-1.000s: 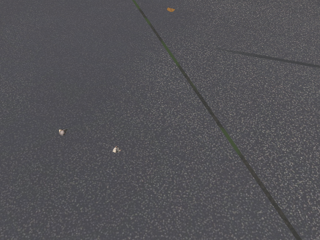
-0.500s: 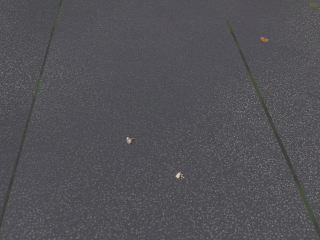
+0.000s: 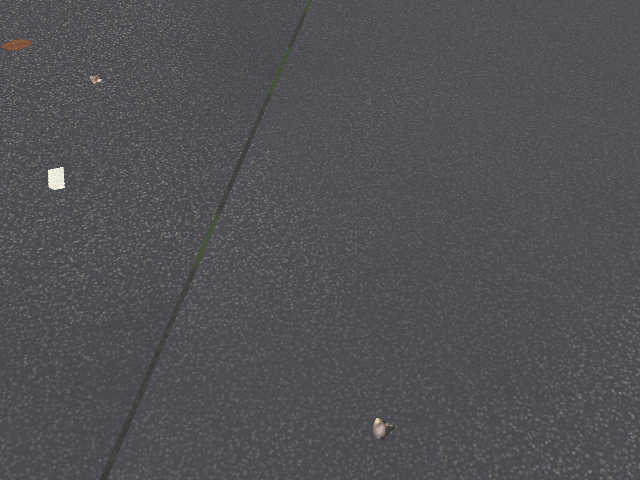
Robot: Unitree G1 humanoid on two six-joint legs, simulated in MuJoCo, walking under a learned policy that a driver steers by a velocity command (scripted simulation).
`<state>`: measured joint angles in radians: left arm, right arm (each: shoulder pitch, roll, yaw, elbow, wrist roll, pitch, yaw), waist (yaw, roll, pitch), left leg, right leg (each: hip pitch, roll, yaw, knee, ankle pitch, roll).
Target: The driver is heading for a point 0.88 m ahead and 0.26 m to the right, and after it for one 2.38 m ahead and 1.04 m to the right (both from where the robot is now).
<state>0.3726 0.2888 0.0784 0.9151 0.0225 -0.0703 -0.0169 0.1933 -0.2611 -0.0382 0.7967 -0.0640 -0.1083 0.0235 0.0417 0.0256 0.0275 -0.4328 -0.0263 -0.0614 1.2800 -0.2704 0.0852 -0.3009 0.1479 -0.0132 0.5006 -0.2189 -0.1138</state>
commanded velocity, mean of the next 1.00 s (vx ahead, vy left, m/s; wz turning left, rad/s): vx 0.92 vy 0.00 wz -0.76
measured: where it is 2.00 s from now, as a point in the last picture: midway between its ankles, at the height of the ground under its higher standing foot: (506, 267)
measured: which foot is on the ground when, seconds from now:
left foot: up 0.00-0.26, down 0.28-0.72, up 0.74-1.00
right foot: down 0.00-0.26, up 0.28-0.70, down 0.72-1.00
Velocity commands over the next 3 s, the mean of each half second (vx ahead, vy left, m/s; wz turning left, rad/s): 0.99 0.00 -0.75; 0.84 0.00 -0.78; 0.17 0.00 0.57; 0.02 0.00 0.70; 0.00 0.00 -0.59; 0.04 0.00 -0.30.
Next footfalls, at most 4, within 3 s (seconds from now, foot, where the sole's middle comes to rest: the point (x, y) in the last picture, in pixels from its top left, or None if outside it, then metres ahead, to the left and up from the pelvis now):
0.28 left None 0.46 0.13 -0.77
0.72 right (439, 356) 0.77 -0.22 -0.77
1.12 left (494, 241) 1.12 -0.39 -0.77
1.64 right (560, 260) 1.07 -0.56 -0.77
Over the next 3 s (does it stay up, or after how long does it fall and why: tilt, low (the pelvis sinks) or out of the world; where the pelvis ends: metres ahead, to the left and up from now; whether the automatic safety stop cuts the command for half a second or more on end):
stays up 1.08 -0.48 0.00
